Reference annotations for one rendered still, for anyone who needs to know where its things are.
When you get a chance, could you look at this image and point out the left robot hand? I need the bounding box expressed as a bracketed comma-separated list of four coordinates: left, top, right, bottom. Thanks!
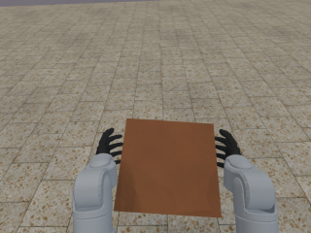
[96, 127, 123, 165]

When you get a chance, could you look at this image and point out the right robot forearm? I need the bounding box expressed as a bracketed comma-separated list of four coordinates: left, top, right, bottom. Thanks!
[224, 154, 280, 233]

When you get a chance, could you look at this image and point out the right robot hand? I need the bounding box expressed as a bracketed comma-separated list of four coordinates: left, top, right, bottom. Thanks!
[215, 129, 241, 168]

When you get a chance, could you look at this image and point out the carton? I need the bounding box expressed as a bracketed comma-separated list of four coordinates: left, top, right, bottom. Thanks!
[114, 118, 222, 218]

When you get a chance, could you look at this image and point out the left robot forearm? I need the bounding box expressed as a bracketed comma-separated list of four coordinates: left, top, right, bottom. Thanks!
[72, 153, 119, 233]

